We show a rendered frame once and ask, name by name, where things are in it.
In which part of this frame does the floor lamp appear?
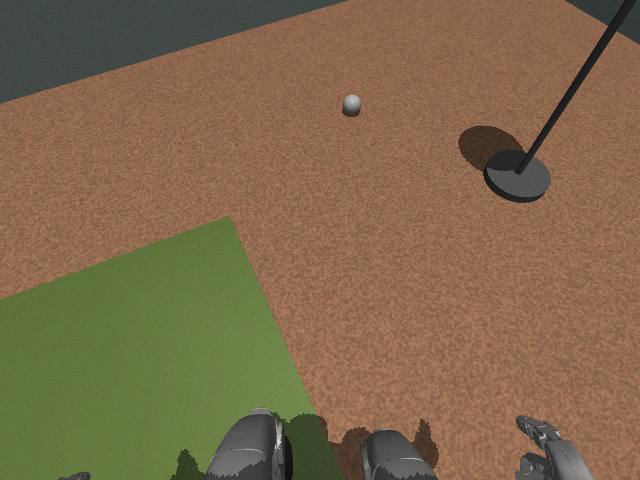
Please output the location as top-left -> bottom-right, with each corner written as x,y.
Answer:
484,0 -> 637,203

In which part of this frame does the right robot hand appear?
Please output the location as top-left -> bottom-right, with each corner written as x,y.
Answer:
515,415 -> 595,480

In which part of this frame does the ball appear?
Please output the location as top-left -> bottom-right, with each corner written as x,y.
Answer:
343,94 -> 361,114

